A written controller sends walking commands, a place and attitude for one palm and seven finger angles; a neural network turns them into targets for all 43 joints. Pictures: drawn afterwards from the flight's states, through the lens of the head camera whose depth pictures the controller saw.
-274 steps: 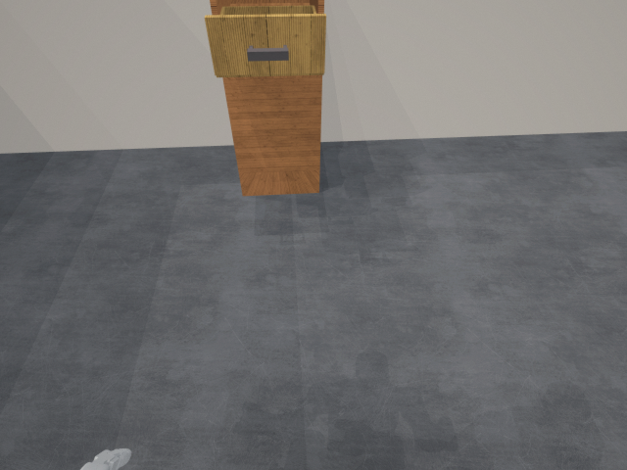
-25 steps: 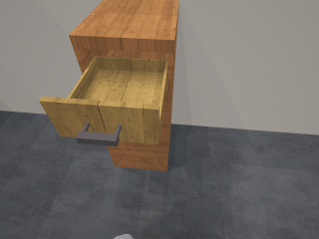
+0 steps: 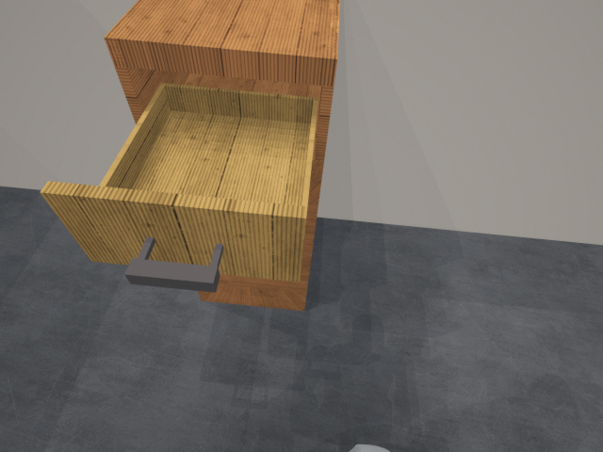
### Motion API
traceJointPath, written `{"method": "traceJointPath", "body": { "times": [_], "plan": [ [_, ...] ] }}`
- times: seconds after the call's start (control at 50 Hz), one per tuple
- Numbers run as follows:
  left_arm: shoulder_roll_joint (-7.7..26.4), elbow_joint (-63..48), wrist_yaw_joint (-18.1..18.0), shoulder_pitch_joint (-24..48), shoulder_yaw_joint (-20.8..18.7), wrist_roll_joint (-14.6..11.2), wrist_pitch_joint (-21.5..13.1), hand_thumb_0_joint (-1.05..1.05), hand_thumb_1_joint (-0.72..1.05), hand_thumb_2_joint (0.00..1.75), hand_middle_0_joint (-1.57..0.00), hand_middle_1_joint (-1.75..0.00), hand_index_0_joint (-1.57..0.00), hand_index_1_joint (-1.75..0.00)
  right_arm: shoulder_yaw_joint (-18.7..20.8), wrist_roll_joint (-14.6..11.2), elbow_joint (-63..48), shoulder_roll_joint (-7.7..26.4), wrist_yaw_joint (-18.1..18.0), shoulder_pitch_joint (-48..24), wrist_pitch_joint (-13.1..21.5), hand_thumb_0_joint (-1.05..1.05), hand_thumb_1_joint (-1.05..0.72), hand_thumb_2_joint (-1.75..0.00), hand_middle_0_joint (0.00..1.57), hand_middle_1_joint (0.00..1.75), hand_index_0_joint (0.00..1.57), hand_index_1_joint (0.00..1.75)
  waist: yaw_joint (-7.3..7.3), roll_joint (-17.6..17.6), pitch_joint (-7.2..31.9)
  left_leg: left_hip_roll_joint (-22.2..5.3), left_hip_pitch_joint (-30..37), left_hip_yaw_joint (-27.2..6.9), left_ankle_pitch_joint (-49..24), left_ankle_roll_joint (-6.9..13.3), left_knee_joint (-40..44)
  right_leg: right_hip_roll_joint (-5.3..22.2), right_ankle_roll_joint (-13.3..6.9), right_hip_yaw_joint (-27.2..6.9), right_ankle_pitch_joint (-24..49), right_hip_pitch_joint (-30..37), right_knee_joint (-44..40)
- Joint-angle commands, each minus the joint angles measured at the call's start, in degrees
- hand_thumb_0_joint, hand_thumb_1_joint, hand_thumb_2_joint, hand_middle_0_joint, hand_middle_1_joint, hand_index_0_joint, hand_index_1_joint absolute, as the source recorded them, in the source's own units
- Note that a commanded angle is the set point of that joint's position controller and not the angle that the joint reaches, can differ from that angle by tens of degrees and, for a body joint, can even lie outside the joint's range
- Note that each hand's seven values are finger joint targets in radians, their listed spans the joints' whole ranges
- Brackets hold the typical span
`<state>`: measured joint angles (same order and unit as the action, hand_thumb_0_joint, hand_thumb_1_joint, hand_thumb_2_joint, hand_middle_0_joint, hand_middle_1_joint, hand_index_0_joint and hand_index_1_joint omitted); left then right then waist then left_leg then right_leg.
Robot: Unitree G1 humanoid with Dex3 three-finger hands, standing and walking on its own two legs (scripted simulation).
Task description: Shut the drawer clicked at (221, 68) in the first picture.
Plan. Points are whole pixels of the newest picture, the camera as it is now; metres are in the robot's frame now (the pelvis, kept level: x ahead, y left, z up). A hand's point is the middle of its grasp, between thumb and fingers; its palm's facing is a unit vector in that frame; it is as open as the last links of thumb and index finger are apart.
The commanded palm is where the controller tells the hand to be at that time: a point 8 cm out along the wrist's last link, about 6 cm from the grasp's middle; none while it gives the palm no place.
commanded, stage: come to a stop and stand still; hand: left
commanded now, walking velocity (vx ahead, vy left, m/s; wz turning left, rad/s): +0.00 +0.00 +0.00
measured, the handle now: (178, 261) +0.34 +0.19 +0.04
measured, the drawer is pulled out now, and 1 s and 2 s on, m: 0.30 0.30 0.30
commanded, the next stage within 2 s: look again from close up in 0.98 s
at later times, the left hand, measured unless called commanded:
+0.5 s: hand out of the picture -0.01 +0.10 -0.18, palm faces +0.09 -0.98 -0.18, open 7.2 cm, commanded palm none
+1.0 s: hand out of the picture -0.08 +0.09 -0.18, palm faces +0.08 -0.99 -0.15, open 7.4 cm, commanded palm none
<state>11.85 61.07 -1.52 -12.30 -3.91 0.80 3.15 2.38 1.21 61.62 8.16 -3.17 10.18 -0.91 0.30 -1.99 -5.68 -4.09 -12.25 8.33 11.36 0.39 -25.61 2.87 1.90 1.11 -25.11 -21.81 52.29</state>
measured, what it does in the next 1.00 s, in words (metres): steps on the spot: right foot, then left foot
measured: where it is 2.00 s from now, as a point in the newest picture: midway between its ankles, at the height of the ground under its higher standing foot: outside the picture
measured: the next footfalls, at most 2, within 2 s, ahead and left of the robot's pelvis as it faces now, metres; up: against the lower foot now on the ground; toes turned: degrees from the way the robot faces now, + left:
right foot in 0.10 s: +0.08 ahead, -0.14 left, +0.00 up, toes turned +0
left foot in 0.42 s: -0.03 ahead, +0.05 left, +0.00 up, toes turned +4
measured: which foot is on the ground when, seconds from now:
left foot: down 0.00-0.12, up 0.14-0.40, down 0.42-1.00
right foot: up 0.00-0.08, down 0.10-1.00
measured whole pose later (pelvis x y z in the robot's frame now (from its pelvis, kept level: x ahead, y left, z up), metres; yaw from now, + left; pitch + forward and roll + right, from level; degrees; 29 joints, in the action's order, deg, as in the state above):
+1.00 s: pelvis -0.05 -0.06 +0.00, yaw +0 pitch -1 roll +0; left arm 6.3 66.5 -1.6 -18.9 -0.6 0.3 -0.3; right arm 0.0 0.7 66.4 5.6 -2.2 20.5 -0.1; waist 0.5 -0.5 -1.0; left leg -0.6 -6.9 3.6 14.3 0.3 -22.0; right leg 0.0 -2.2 5.4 -7.8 -13.2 21.8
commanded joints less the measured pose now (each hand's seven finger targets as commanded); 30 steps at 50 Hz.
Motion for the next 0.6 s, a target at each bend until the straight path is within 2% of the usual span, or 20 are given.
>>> {"method": "traceJointPath", "body": {
  "times": [0.0,0.04,0.06,0.08,0.1,0.12,0.14,0.16,0.18,0.22,0.28,0.32,0.34,0.38,0.42,0.44,0.46,0.48,0.52,0.58],
  "plan": [
    [0.6,-2.9,-0.2,-5.5,0.2,0.1,-0.8,0.0,0.9,0.9,-0.2,-0.3,-0.2,-0.3,2.6,0.3,-2.7,10.4,0.5,0.7,0.4,0.0,-0.9,-0.9,0.2,0.3,0.2,0.3,0.23,14.3,6.7,-13.8,2.3,-9.6,-21.6,7.6,5.5,0.6,-0.6,1.3,1.1,4.6,-11.1],
    [1.1,-1.7,-0.2,-8.6,0.1,0.3,-1.5,0.0,0.9,0.9,-0.2,-0.3,-0.2,-0.3,2.9,-0.1,-2.8,10.4,1.0,0.8,0.0,0.0,-0.9,-0.9,0.2,0.3,0.2,0.3,1.76,11.2,7.7,-11.1,-1.5,-8.4,-10.7,4.6,1.6,0.1,-0.3,2.8,11.7,12.2,-23.3],
    [3.3,-1.7,-0.3,-9.1,0.0,0.8,-2.0,0.0,0.9,0.9,-0.2,-0.3,-0.2,-0.3,2.7,-0.6,-2.6,8.4,1.3,2.2,-0.1,0.0,-0.9,-0.9,0.2,0.3,0.2,0.3,1.61,3.8,7.4,-6.9,-4.1,-6.1,-1.9,1.7,-3.0,2.1,-0.3,0.2,17.0,14.5,-30.8],
    [7.7,-2.3,-0.6,-6.7,-0.2,1.3,-2.8,0.0,0.9,0.9,-0.2,-0.3,-0.2,-0.3,1.9,-1.1,-3.3,4.2,1.6,3.8,-0.5,0.0,-0.9,-0.9,0.2,0.3,0.2,0.3,-0.17,-9.9,5.7,-1.3,-9.2,-2.1,12.3,-1.7,-9.2,12.5,-3.5,-12.0,20.3,12.8,-35.7],
    [9.5,-3.4,-0.6,-4.6,-0.1,0.9,-2.8,0.0,0.9,0.9,-0.2,-0.3,-0.2,-0.3,1.4,-0.8,-4.5,3.4,2.0,1.6,-1.2,0.0,-0.9,-0.9,0.2,0.3,0.2,0.3,0.77,-13.6,3.5,0.4,-7.8,-3.8,18.8,-2.0,-14.8,17.1,-7.9,-14.8,21.2,5.7,-39.1],
    [9.5,-4.1,-0.5,-2.5,0.2,0.9,-2.6,0.0,0.9,0.9,-0.2,-0.3,-0.2,-0.3,1.6,-0.7,-4.5,3.5,2.2,1.8,-1.6,0.0,-0.9,-0.9,0.2,0.3,0.2,0.3,0.27,-9.7,3.7,0.2,-5.4,-5.7,19.6,-1.6,-18.8,17.1,-10.0,-12.3,12.3,1.4,-40.1],
    [8.7,-4.4,-0.7,-0.8,0.0,0.9,-2.7,0.0,0.9,0.9,-0.2,-0.3,-0.2,-0.3,1.6,-0.4,-4.1,3.8,2.2,1.3,-2.1,0.0,-0.9,-0.9,0.2,0.3,0.2,0.3,0.21,-13.8,2.4,0.2,-7.1,-7.2,18.4,-1.1,-21.6,14.4,-9.8,-13.5,7.1,0.3,-41.0],
    [7.3,-4.4,-0.7,0.4,0.3,0.8,-2.7,0.0,0.9,0.9,-0.2,-0.3,-0.2,-0.3,1.6,-0.3,-3.2,4.5,2.1,2.0,-2.1,0.0,-0.9,-0.9,0.2,0.3,0.2,0.3,-0.21,-13.9,0.7,0.2,-8.2,-8.0,15.7,-0.8,-23.8,12.8,-9.7,-12.4,7.4,0.8,-40.7],
    [5.8,-4.2,-0.6,1.2,0.7,0.5,-2.8,0.0,0.9,0.9,-0.2,-0.3,-0.2,-0.3,1.6,-0.3,-2.0,4.6,2.2,3.3,-1.9,0.0,-0.9,-0.9,0.2,0.3,0.2,0.3,-0.79,-11.2,0.0,0.2,-8.3,-7.8,13.5,-0.9,-25.4,11.4,-9.6,-9.8,10.3,1.6,-40.0],
    [5.0,-4.3,-0.6,0.8,0.9,0.4,-3.2,0.0,0.9,0.9,-0.2,-0.3,-0.2,-0.3,1.2,-0.6,-0.8,3.9,2.2,5.5,-1.3,0.0,-0.9,-0.9,0.2,0.3,0.2,0.3,-1.2,-7.8,1.5,0.6,-7.4,-7.0,12.2,-1.2,-23.9,10.0,-9.4,-7.0,16.7,4.7,-38.0],
    [5.3,-3.3,-0.6,-1.9,0.6,0.4,-3.4,0.0,0.9,0.9,-0.2,-0.3,-0.2,-0.3,0.9,-0.7,-0.9,3.4,1.9,4.6,-0.9,0.0,-0.9,-0.9,0.2,0.3,0.2,0.3,0.49,-5.3,2.9,0.6,-5.9,-6.6,13.3,-1.7,-17.4,10.8,-10.9,-8.4,18.7,8.4,-37.3],
    [5.0,-2.6,-0.7,-3.0,0.5,0.3,-3.4,0.0,0.9,0.9,-0.2,-0.3,-0.2,-0.3,0.6,-0.7,-0.4,2.8,1.7,5.4,-0.7,0.0,-0.9,-0.9,0.2,0.3,0.2,0.3,0.83,-4.4,3.8,0.7,-3.8,-6.3,11.9,-1.7,-10.3,10.4,-10.7,-9.3,17.9,10.2,-37.2],
    [5.1,-2.4,-0.8,-2.8,0.6,0.1,-3.4,0.0,0.9,0.9,-0.2,-0.3,-0.2,-0.3,0.3,-0.7,0.2,2.7,1.5,6.8,-0.5,0.0,-0.9,-0.9,0.2,0.3,0.2,0.3,0.24,-2.8,4.8,0.7,-1.6,-6.6,9.8,-1.6,-5.8,10.2,-10.4,-9.8,17.2,10.7,-36.7],
    [4.0,-1.7,-0.8,-1.7,0.9,-0.6,-3.5,0.0,0.9,0.9,-0.2,-0.3,-0.2,-0.3,-0.1,-0.7,1.9,2.9,1.2,10.0,0.3,0.0,-0.9,-0.9,0.2,0.3,0.2,0.3,-1.09,-0.1,6.0,-0.2,5.0,-8.5,1.7,-0.8,4.2,7.9,-7.3,-8.4,14.1,8.7,-35.0],
    [1.8,-1.5,-0.5,-2.4,1.5,-0.9,-3.4,0.0,0.9,0.9,-0.2,-0.3,-0.2,-0.3,-0.1,-0.3,2.0,5.2,0.9,9.1,1.0,0.0,-0.9,-0.9,0.2,0.3,0.2,0.3,0.37,5.7,5.2,-5.0,3.0,-13.3,-2.2,1.3,6.5,3.2,-3.5,-4.2,14.9,9.6,-34.0],
    [1.5,-1.2,-0.5,-2.7,1.5,-0.7,-3.5,0.0,0.9,0.9,-0.2,-0.3,-0.2,-0.3,-0.3,-0.3,1.9,5.6,0.9,7.9,1.0,0.0,-0.9,-0.9,0.2,0.3,0.2,0.3,0.94,5.1,5.1,-5.2,0.7,-12.8,0.5,1.4,6.5,2.7,-2.6,-4.2,14.8,11.8,-35.0],
    [2.3,-0.4,-0.5,-2.2,1.4,-0.6,-3.2,0.0,0.9,0.9,-0.2,-0.3,-0.2,-0.3,-0.4,-0.3,2.4,4.5,0.9,7.3,1.1,0.0,-0.9,-0.9,0.2,0.3,0.2,0.3,0.89,8.9,4.1,-4.2,-1.0,-12.4,1.3,1.2,7.9,3.0,-2.6,-3.2,16.0,13.5,-33.8],
    [2.7,0.3,-0.4,-2.6,1.5,-0.6,-3.2,0.0,0.9,0.9,-0.2,-0.3,-0.2,-0.3,-0.7,-0.4,2.4,4.1,1.0,7.0,1.1,0.0,-0.9,-0.9,0.2,0.3,0.2,0.3,1.15,9.9,3.9,-4.0,-2.0,-12.1,2.4,0.9,9.1,3.0,-2.8,-2.7,16.4,15.0,-33.3],
    [2.2,1.1,-0.4,-4.0,1.8,-0.5,-3.3,0.0,0.9,0.9,-0.2,-0.3,-0.2,-0.3,-0.7,-0.4,2.3,4.0,0.9,7.3,1.1,0.0,-0.9,-0.9,0.2,0.3,0.2,0.3,1.27,8.6,2.4,-3.5,-2.8,-11.5,4.8,0.7,10.1,3.1,-2.8,-2.9,15.8,15.5,-34.5],
    [2.2,2.1,-0.3,-4.8,2.1,-0.4,-3.2,0.0,0.9,0.9,-0.2,-0.3,-0.2,-0.3,-0.8,-0.4,2.7,3.4,0.9,9.2,0.5,0.0,-0.9,-0.9,0.2,0.3,0.2,0.3,0.55,4.4,-0.8,-1.8,-2.6,-10.2,8.7,0.5,9.9,3.5,-2.8,-4.6,8.0,11.6,-37.7]
  ]
}}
